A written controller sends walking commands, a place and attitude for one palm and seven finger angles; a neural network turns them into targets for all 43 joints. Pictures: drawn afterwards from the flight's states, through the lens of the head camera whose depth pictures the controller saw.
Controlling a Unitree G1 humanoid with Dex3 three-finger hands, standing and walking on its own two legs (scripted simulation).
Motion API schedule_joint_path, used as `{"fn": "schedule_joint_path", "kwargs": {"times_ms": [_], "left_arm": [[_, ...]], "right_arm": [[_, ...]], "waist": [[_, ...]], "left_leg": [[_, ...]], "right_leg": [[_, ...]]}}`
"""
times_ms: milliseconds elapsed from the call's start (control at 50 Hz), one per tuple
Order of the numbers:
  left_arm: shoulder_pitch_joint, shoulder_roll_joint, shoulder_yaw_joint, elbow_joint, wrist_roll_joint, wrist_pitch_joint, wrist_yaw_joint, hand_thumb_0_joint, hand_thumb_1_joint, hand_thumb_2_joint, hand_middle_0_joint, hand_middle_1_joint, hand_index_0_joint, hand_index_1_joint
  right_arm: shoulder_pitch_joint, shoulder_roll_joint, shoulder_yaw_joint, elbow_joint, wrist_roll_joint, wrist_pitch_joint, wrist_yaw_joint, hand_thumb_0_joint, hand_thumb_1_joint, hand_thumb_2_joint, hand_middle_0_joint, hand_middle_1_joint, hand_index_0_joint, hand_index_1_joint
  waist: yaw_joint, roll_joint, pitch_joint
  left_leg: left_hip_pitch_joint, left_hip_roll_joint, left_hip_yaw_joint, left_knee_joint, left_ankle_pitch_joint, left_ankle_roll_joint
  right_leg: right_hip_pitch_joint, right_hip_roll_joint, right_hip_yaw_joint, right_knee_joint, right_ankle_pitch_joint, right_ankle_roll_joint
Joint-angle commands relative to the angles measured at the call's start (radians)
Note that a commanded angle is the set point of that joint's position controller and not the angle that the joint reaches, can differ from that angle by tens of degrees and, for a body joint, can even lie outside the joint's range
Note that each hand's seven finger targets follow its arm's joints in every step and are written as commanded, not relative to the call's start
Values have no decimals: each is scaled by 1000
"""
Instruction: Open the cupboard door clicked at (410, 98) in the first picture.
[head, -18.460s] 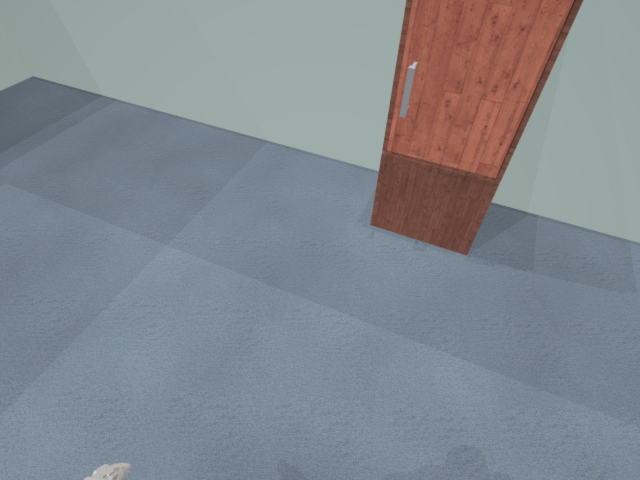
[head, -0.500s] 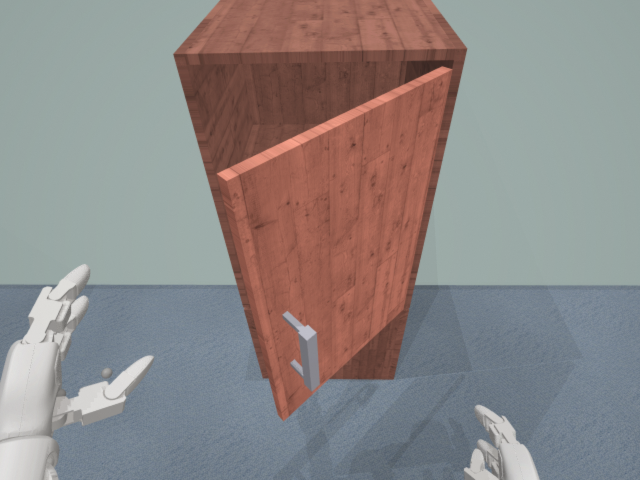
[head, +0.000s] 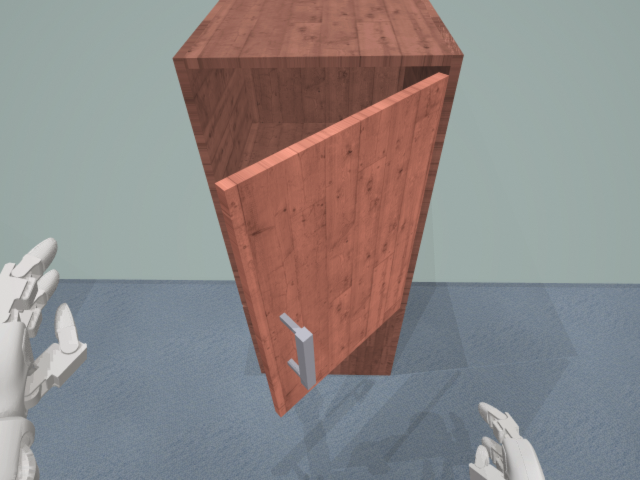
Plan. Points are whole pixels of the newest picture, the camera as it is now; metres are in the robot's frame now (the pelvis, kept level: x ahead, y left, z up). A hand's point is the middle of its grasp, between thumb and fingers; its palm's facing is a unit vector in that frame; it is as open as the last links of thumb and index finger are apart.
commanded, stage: draw the hand back to the body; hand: left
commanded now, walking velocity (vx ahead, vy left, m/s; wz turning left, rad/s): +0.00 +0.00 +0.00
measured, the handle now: (298, 352) +0.33 +0.09 -0.10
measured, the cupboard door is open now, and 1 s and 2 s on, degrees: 45 45 45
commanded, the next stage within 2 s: step back with the hand held close in 0.08 s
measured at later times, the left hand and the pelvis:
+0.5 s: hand (84, 355) +0.18 +0.26 +0.14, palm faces +0.31 -0.80 -0.51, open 7.4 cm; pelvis -0.03 +0.01 +0.00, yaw -2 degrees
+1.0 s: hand out of the picture +0.08 +0.28 +0.15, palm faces +0.46 -0.76 -0.47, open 7.4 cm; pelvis -0.12 +0.01 -0.02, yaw +3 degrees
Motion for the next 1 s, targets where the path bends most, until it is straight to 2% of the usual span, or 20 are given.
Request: {"fn": "schedule_joint_path", "kwargs": {"times_ms": [0,40,140,180,200,220,240,260,320,360,420,500,520,600,720,760,820,860,940,980], "left_arm": [[-96,204,138,-242,7,-77,29,0,900,900,-200,-300,-200,-300],[-105,192,128,-215,5,-75,26,0,900,900,-200,-300,-200,-300],[-93,176,120,-177,3,-79,18,0,900,900,-200,-300,-200,-300],[-163,215,147,-215,5,-87,22,0,900,900,-200,-300,-200,-300],[-227,300,238,-236,12,-126,24,0,900,900,-200,-300,-200,-300],[-218,304,244,-204,17,-141,21,0,900,900,-200,-300,-200,-300],[-115,249,198,-139,15,-135,14,0,900,900,-200,-300,-200,-300],[-89,224,172,-140,18,-136,9,0,900,900,-200,-300,-200,-300],[-9,206,161,-164,16,-149,9,0,900,900,-200,-300,-200,-300],[36,224,178,-189,12,-150,13,0,900,900,-200,-300,-200,-300],[60,276,230,-246,8,-154,22,0,900,900,-200,-300,-200,-300],[76,291,249,-297,7,-164,33,0,900,900,-200,-300,-200,-300],[71,307,261,-311,9,-165,36,0,900,900,-200,-300,-200,-300],[96,274,245,-271,10,-171,41,0,900,900,-200,-300,-200,-300],[68,249,232,-242,33,-193,45,0,900,900,-200,-300,-200,-300],[46,244,230,-249,44,-204,47,0,900,900,-200,-300,-200,-300],[-2,258,238,-278,56,-219,50,0,900,900,-200,-300,-200,-300],[-31,254,230,-312,59,-227,52,0,900,900,-200,-300,-200,-300],[-37,267,241,-345,57,-241,60,0,900,900,-200,-300,-200,-300],[-12,272,258,-346,55,-251,62,0,900,900,-200,-300,-200,-300]], "right_arm": [[-141,-95,-42,-155,-1,-64,-12,0,-900,-900,200,300,200,300],[-146,-95,-43,-150,0,-65,-12,0,-900,-900,200,300,200,300],[-142,-98,-50,-141,-2,-60,-8,0,-900,-900,200,300,200,300],[-151,-101,-52,-138,-3,-61,-9,0,-900,-900,200,300,200,300],[-142,-122,-47,-170,5,-36,-8,0,-900,-900,200,300,200,300],[-141,-111,-47,-158,4,-19,-8,0,-900,-900,200,300,200,300],[-158,-112,-52,-152,-1,-9,-8,0,-900,-900,200,300,200,300],[-152,-118,-56,-159,-3,2,-5,0,-900,-900,200,300,200,300],[-151,-123,-65,-174,-3,24,-4,0,-900,-900,200,300,200,300],[-145,-121,-72,-190,1,43,-2,0,-900,-900,200,300,200,300],[-153,-119,-79,-209,3,64,-6,0,-900,-900,200,300,200,300],[-146,-116,-85,-232,8,76,-12,0,-900,-900,200,300,200,300],[-150,-121,-86,-234,8,77,-13,0,-900,-900,200,300,200,300],[-137,-125,-87,-233,10,69,-12,0,-900,-900,200,300,200,300],[-135,-144,-87,-235,14,46,-8,0,-900,-900,200,300,200,300],[-126,-145,-85,-234,13,33,-8,0,-900,-900,200,300,200,300],[-115,-146,-89,-228,8,14,-9,0,-900,-900,200,300,200,300],[-104,-141,-87,-223,7,-2,-8,0,-900,-900,200,300,200,300],[-92,-130,-82,-208,-1,-27,-11,0,-900,-900,200,300,200,300],[-91,-131,-84,-203,0,-37,-9,0,-900,-900,200,300,200,300]], "waist": [[6,27,-67],[0,4,-26],[3,-9,-39],[4,6,-59],[-46,-31,32],[-45,-45,25],[-49,-74,21],[-51,-87,4],[-51,-4,-86],[-50,-25,-156],[-47,-33,-209],[-48,-22,-209],[-46,16,-207],[-49,33,-143],[-54,51,-58],[-57,40,-33],[-62,12,-38],[-68,1,-38],[-69,46,-45],[-66,79,-59]], "left_leg": [[47,-5,7,-73,237,10],[41,-3,11,-78,208,12],[58,-3,14,-87,226,16],[68,-6,13,-91,217,16],[-9,8,18,-53,149,28],[-32,0,-5,-43,120,27],[-8,0,3,-35,136,28],[-10,0,7,-36,154,24],[6,12,11,-53,265,20],[25,21,19,-47,336,17],[15,24,14,-40,401,16],[-32,31,12,-47,398,14],[-50,33,2,-56,389,16],[-161,53,-8,-100,229,28],[-457,78,-61,-181,-243,64],[-537,91,-77,-188,-345,77],[-565,84,-85,-145,-405,81],[-524,67,-74,-107,-416,73],[-500,57,-102,-103,-423,65],[-526,68,-116,-109,-430,71]], "right_leg": [[-5,31,-27,-67,226,-30],[-23,31,-24,-85,205,-27],[-8,32,-21,-91,218,-25],[-3,32,-17,-98,208,-25],[-118,-9,59,-151,261,-22],[-110,-27,61,-156,262,-26],[-130,-31,68,-163,287,-26],[-122,-30,61,-157,298,-23],[-65,-25,30,-101,378,-18],[-36,-19,22,-70,441,-11],[-2,-13,16,-32,507,-7],[3,3,14,5,499,0],[8,5,10,15,476,1],[5,28,10,39,350,9],[92,43,27,98,163,11],[103,51,34,126,94,15],[75,40,65,106,9,9],[3,32,82,76,-66,3],[-52,41,89,83,-104,-6],[-31,59,93,132,-48,-8]]}}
